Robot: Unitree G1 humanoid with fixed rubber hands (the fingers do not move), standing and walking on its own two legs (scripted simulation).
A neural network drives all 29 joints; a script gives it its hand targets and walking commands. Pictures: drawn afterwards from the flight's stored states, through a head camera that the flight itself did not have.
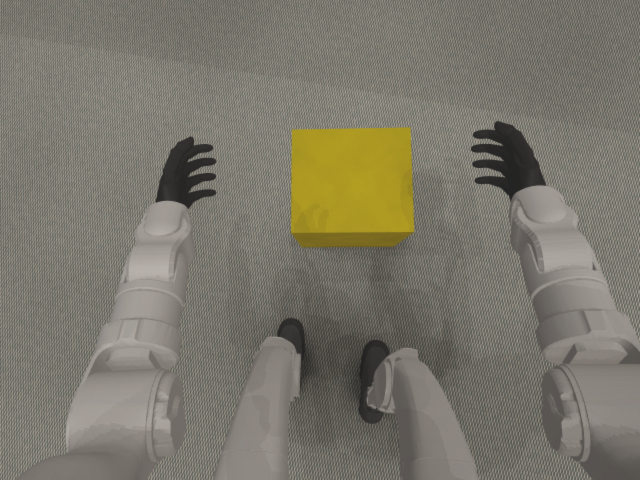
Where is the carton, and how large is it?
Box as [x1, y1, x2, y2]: [291, 127, 413, 246]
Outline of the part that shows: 409,127 292,130 291,232 302,246 393,246 413,232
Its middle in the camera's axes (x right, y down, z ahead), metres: +0.07 -0.10 +0.94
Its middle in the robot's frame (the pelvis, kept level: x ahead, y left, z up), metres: +0.54 -0.01 -0.56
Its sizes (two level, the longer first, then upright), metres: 0.251 0.223 0.280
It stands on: the floor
